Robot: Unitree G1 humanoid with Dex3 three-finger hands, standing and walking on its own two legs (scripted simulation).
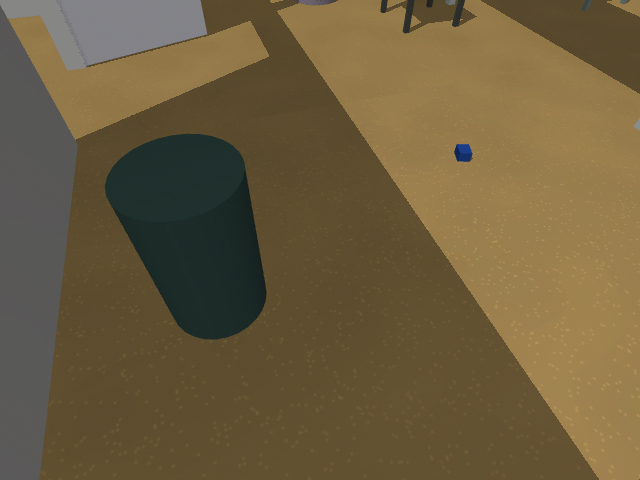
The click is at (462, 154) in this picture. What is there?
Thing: small box
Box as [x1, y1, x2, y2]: [454, 144, 472, 161]
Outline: 457,144 454,151 457,161 469,161 472,153 468,144
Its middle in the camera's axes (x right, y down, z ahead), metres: +0.75 -0.46 +2.02
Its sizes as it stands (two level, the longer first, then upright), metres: 0.079 0.063 0.051
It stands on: the floor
